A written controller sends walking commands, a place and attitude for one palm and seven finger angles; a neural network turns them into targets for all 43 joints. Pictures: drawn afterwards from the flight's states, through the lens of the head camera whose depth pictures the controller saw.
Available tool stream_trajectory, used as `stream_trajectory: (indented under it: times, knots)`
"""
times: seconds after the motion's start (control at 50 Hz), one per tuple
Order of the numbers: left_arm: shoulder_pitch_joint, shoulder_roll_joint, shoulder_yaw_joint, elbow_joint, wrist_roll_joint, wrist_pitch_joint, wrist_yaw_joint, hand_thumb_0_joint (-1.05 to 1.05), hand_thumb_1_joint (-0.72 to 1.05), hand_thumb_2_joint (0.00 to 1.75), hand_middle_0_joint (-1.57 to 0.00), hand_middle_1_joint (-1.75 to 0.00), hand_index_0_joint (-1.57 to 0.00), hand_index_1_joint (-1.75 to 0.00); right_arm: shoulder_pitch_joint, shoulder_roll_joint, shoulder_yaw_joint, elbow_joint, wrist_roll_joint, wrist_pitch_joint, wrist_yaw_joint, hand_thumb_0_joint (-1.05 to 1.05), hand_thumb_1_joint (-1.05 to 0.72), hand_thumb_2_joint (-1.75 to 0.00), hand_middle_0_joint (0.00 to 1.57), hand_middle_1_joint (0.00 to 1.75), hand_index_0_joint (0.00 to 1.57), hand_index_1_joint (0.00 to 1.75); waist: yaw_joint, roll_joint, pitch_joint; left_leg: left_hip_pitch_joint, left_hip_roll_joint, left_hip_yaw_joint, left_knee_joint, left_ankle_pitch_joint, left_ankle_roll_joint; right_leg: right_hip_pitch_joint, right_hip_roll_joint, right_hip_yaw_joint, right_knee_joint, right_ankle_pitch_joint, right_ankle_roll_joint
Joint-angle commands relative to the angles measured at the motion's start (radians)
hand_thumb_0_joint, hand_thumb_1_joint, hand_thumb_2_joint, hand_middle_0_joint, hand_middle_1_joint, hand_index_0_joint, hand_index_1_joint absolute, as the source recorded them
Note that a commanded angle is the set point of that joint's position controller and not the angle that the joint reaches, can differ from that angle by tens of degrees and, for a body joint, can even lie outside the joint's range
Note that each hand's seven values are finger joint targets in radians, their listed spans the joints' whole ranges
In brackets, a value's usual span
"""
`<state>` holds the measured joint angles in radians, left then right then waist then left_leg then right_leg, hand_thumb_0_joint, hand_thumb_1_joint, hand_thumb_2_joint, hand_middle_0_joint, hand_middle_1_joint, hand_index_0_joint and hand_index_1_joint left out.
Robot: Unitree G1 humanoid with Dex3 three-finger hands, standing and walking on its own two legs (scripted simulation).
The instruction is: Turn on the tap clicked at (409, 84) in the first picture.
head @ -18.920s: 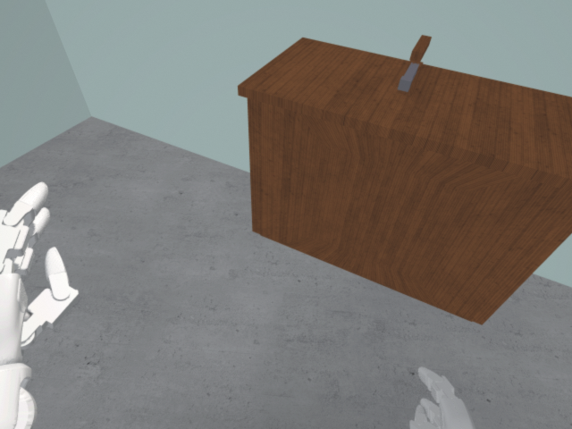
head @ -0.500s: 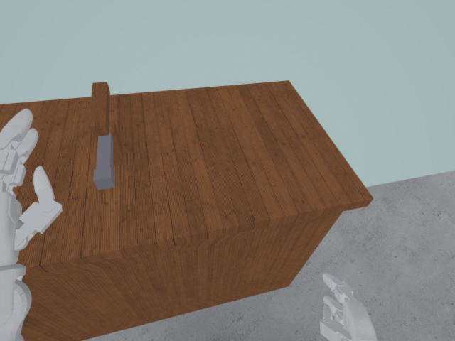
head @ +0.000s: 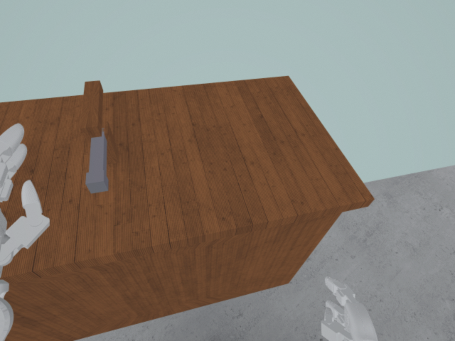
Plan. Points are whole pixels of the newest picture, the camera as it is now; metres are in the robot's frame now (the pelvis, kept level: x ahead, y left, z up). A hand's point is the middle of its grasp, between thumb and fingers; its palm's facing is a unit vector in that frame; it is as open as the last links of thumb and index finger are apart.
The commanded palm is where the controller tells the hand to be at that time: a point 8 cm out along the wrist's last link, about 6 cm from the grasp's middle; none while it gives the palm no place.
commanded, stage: come to a stop and stand still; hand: left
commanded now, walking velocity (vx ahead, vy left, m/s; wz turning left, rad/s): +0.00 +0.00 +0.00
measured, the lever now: (97, 181) +0.34 +0.26 +0.08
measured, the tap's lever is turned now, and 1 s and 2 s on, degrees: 0 0 0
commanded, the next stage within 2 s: look again from close up in 0.48 s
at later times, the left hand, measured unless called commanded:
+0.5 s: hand (69, 240) +0.20 +0.22 +0.15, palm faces +0.38 -0.86 -0.34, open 7.4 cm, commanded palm +0.15 +0.25 +0.18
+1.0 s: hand (66, 219) +0.22 +0.23 +0.16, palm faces +0.36 -0.86 -0.38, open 7.4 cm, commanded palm +0.15 +0.26 +0.18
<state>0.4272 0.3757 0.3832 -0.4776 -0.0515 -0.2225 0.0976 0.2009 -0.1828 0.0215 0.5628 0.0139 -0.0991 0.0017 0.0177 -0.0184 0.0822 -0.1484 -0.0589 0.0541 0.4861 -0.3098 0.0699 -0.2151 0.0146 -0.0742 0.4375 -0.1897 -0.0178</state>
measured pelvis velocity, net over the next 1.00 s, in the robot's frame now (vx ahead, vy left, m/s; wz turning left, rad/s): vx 0.00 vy -0.02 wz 0.03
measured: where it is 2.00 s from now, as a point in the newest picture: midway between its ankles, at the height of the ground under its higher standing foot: outside the picture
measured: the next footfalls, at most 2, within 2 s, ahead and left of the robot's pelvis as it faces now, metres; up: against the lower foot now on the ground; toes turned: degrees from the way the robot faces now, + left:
none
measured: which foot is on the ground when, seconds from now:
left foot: down 0.00-1.00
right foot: down 0.00-1.00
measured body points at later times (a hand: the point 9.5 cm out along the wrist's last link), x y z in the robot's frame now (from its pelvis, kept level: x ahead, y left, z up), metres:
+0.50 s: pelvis -0.02 -0.03 +0.00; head +0.00 -0.01 +0.45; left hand +0.18 +0.26 +0.17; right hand +0.16 -0.25 -0.07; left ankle -0.03 +0.05 -0.74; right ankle +0.03 -0.11 -0.74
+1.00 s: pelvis +0.00 -0.02 +0.00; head +0.03 +0.01 +0.45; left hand +0.20 +0.27 +0.18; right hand +0.19 -0.24 -0.07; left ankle -0.03 +0.05 -0.74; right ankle +0.03 -0.11 -0.74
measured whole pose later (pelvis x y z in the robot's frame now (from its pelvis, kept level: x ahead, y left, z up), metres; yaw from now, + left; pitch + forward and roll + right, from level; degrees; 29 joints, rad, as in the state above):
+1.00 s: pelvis +0.00 -0.02 +0.00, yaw +1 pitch -1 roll -1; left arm 0.39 0.40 0.32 -0.49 -0.05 -0.19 0.11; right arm 0.22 -0.22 0.04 0.54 0.03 -0.11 -0.05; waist 0.03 -0.02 0.07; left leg -0.17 -0.05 0.03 0.46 -0.28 0.07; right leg -0.22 0.04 -0.08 0.41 -0.19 -0.02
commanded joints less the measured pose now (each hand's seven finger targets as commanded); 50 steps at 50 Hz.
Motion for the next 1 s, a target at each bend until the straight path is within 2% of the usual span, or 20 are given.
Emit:
stream_trajectory:
  times: [0.0, 0.04, 0.06, 0.08, 0.16, 0.18, 0.3, 0.38, 0.46, 0.48, 0.54, 0.56, 0.58, 0.7, 0.84, 0.86, 0.88, 0.94, 0.96, 0.98]
  knots:
    - [-0.07, 0.141, 0.068, -0.226, -0.008, -0.06, 0.021, 0.0, 0.9, 0.9, -0.2, -0.3, -0.2, -0.3, -0.089, -0.145, -0.059, -0.163, 0.001, -0.054, -0.021, 0.0, -0.9, -0.9, 0.2, 0.3, 0.2, 0.3, 0.002, 0.067, -0.179, -0.103, 0.136, -0.122, -0.121, 0.294, -0.109, 0.194, -0.079, 0.099, -0.006, 0.252, -0.019]
    - [-0.085, 0.151, 0.068, -0.249, -0.007, -0.064, 0.025, 0.0, 0.9, 0.9, -0.2, -0.3, -0.2, -0.3, -0.095, -0.145, -0.058, -0.163, 0.001, -0.062, -0.026, 0.0, -0.9, -0.9, 0.2, 0.3, 0.2, 0.3, 0.006, 0.07, -0.181, -0.103, 0.139, -0.127, -0.13, 0.255, -0.098, 0.191, -0.084, 0.109, -0.011, 0.227, -0.016]
    - [-0.096, 0.175, 0.087, -0.28, -0.004, -0.064, 0.03, 0.0, 0.9, 0.9, -0.2, -0.3, -0.2, -0.3, -0.113, -0.143, -0.053, -0.161, 0.002, -0.065, -0.029, 0.0, -0.9, -0.9, 0.2, 0.3, 0.2, 0.3, 0.005, 0.103, -0.185, -0.093, 0.134, -0.125, -0.129, 0.258, -0.098, 0.188, -0.079, 0.111, -0.011, 0.23, -0.015]
    - [-0.088, 0.146, 0.063, -0.258, -0.007, -0.065, 0.028, 0.0, 0.9, 0.9, -0.2, -0.3, -0.2, -0.3, -0.101, -0.144, -0.051, -0.158, -0.004, -0.063, -0.03, 0.0, -0.9, -0.9, 0.2, 0.3, 0.2, 0.3, 0.005, 0.096, -0.18, -0.108, 0.133, -0.127, -0.137, 0.24, -0.094, 0.19, -0.078, 0.104, -0.015, 0.208, -0.015]
    - [-0.076, 0.177, 0.094, -0.245, -0.002, -0.064, 0.035, 0.0, 0.9, 0.9, -0.2, -0.3, -0.2, -0.3, -0.105, -0.142, -0.054, -0.155, 0.002, -0.071, -0.033, 0.0, -0.9, -0.9, 0.2, 0.3, 0.2, 0.3, 0.009, 0.113, -0.153, -0.124, 0.133, -0.129, -0.152, 0.15, -0.075, 0.175, -0.081, 0.13, -0.042, 0.151, -0.013]
    - [-0.069, 0.141, 0.064, -0.203, -0.005, -0.062, 0.031, 0.0, 0.9, 0.9, -0.2, -0.3, -0.2, -0.3, -0.092, -0.143, -0.05, -0.152, -0.006, -0.066, -0.033, 0.0, -0.9, -0.9, 0.2, 0.3, 0.2, 0.3, 0.007, 0.086, -0.137, -0.146, 0.131, -0.132, -0.162, 0.115, -0.066, 0.173, -0.081, 0.128, -0.058, 0.116, -0.011]
    - [-0.075, 0.127, 0.046, -0.131, -0.004, -0.049, 0.024, 0.0, 0.9, 0.9, -0.2, -0.3, -0.2, -0.3, -0.079, -0.152, -0.058, -0.149, -0.002, -0.066, -0.034, 0.0, -0.9, -0.9, 0.2, 0.3, 0.2, 0.3, 0.003, 0.015, -0.108, -0.131, 0.121, -0.127, -0.157, 0.05, -0.047, 0.117, -0.089, 0.173, -0.141, 0.007, -0.01]
    - [-0.098, 0.12, 0.025, -0.148, -0.001, -0.047, 0.023, 0.0, 0.9, 0.9, -0.2, -0.3, -0.2, -0.3, -0.086, -0.152, -0.05, -0.145, -0.004, -0.067, -0.033, 0.0, -0.9, -0.9, 0.2, 0.3, 0.2, 0.3, 0.001, 0.038, -0.119, -0.118, 0.116, -0.122, -0.162, 0.044, -0.04, 0.113, -0.09, 0.17, -0.161, -0.034, -0.007]
    - [-0.125, 0.179, 0.065, -0.239, 0.007, -0.053, 0.032, 0.0, 0.9, 0.9, -0.2, -0.3, -0.2, -0.3, -0.105, -0.151, -0.053, -0.148, 0.002, -0.08, -0.032, 0.0, -0.9, -0.9, 0.2, 0.3, 0.2, 0.3, 0.006, 0.089, -0.146, -0.111, 0.118, -0.121, -0.159, 0.07, -0.039, 0.146, -0.088, 0.169, -0.14, 0.023, -0.007]
    - [-0.114, 0.159, 0.053, -0.23, 0.002, -0.055, 0.033, 0.0, 0.9, 0.9, -0.2, -0.3, -0.2, -0.3, -0.091, -0.149, -0.05, -0.147, -0.004, -0.079, -0.033, 0.0, -0.9, -0.9, 0.2, 0.3, 0.2, 0.3, 0.006, 0.085, -0.16, -0.124, 0.118, -0.126, -0.164, 0.09, -0.04, 0.179, -0.087, 0.154, -0.125, 0.045, -0.007]
    - [-0.075, 0.167, 0.068, -0.237, -0.002, -0.055, 0.034, 0.0, 0.9, 0.9, -0.2, -0.3, -0.2, -0.3, -0.083, -0.15, -0.057, -0.151, 0.001, -0.086, -0.031, 0.0, -0.9, -0.9, 0.2, 0.3, 0.2, 0.3, 0.01, 0.069, -0.171, -0.117, 0.123, -0.129, -0.15, 0.133, -0.045, 0.192, -0.092, 0.157, -0.105, 0.114, -0.01]
    - [-0.051, 0.185, 0.091, -0.236, -0.002, -0.055, 0.035, 0.0, 0.9, 0.9, -0.2, -0.3, -0.2, -0.3, -0.096, -0.148, -0.055, -0.144, 0.003, -0.087, -0.031, 0.0, -0.9, -0.9, 0.2, 0.3, 0.2, 0.3, 0.009, 0.096, -0.178, -0.104, 0.123, -0.124, -0.147, 0.151, -0.048, 0.186, -0.088, 0.149, -0.096, 0.141, -0.011]
    - [-0.037, 0.156, 0.07, -0.213, -0.007, -0.054, 0.033, 0.0, 0.9, 0.9, -0.2, -0.3, -0.2, -0.3, -0.083, -0.146, -0.052, -0.145, -0.002, -0.083, -0.031, 0.0, -0.9, -0.9, 0.2, 0.3, 0.2, 0.3, 0.009, 0.068, -0.18, -0.112, 0.126, -0.131, -0.155, 0.16, -0.051, 0.197, -0.089, 0.139, -0.091, 0.142, -0.011]
    - [-0.021, 0.135, 0.057, -0.15, -0.011, -0.037, 0.027, 0.0, 0.9, 0.9, -0.2, -0.3, -0.2, -0.3, -0.075, -0.155, -0.058, -0.143, 0.003, -0.071, -0.032, 0.0, -0.9, -0.9, 0.2, 0.3, 0.2, 0.3, 0.004, 0.026, -0.138, -0.12, 0.133, -0.132, -0.164, 0.158, -0.055, 0.166, -0.084, 0.142, -0.101, 0.144, -0.007]
    - [-0.085, 0.157, 0.053, -0.232, -0.004, -0.042, 0.031, 0.0, 0.9, 0.9, -0.2, -0.3, -0.2, -0.3, -0.085, -0.153, -0.059, -0.147, 0.002, -0.074, -0.036, 0.0, -0.9, -0.9, 0.2, 0.3, 0.2, 0.3, 0.007, 0.058, -0.176, -0.099, 0.137, -0.133, -0.156, 0.208, -0.054, 0.202, -0.084, 0.13, -0.068, 0.208, -0.007]
    - [-0.089, 0.177, 0.069, -0.253, -0.003, -0.042, 0.033, 0.0, 0.9, 0.9, -0.2, -0.3, -0.2, -0.3, -0.103, -0.152, -0.054, -0.141, 0.004, -0.075, -0.036, 0.0, -0.9, -0.9, 0.2, 0.3, 0.2, 0.3, 0.005, 0.094, -0.176, -0.091, 0.133, -0.13, -0.15, 0.228, -0.058, 0.197, -0.081, 0.13, -0.061, 0.229, -0.009]
    - [-0.085, 0.153, 0.05, -0.245, -0.006, -0.043, 0.032, 0.0, 0.9, 0.9, -0.2, -0.3, -0.2, -0.3, -0.093, -0.151, -0.053, -0.142, -0.001, -0.073, -0.036, 0.0, -0.9, -0.9, 0.2, 0.3, 0.2, 0.3, 0.005, 0.085, -0.177, -0.095, 0.133, -0.131, -0.153, 0.239, -0.06, 0.204, -0.081, 0.12, -0.057, 0.231, -0.01]
    - [-0.061, 0.165, 0.069, -0.255, -0.008, -0.043, 0.035, 0.0, 0.9, 0.9, -0.2, -0.3, -0.2, -0.3, -0.086, -0.151, -0.059, -0.149, 0.001, -0.074, -0.035, 0.0, -0.9, -0.9, 0.2, 0.3, 0.2, 0.3, 0.007, 0.09, -0.194, -0.091, 0.138, -0.137, -0.14, 0.294, -0.072, 0.224, -0.085, 0.12, -0.04, 0.281, -0.015]
    - [-1.018, 0.926, 0.269, -0.621, 0.029, -0.188, 0.041, 0.0, 0.9, 0.9, -0.2, -0.3, -0.2, -0.3, 0.135, -0.238, 0.145, -0.272, 0.074, -0.038, -0.104, 0.0, -0.9, -0.9, 0.2, 0.3, 0.2, 0.3, -0.093, 0.406, -0.219, -0.355, 0.126, -0.193, -0.059, 0.258, -0.043, 0.242, 0.023, 0.094, 0.14, -0.074, 0.065]
    - [-0.674, 0.456, 0.307, -0.032, 0.116, 0.046, 0.003, 0.0, 0.9, 0.9, -0.2, -0.3, -0.2, -0.3, -0.07, -0.14, -0.062, -0.09, -0.054, -0.041, -0.095, 0.0, -0.9, -0.9, 0.2, 0.3, 0.2, 0.3, 0.093, 0.296, -0.409, -0.029, 0.08, -0.104, -0.051, 0.473, -0.127, 0.127, 0.01, 0.051, 0.1, -0.011, -0.047]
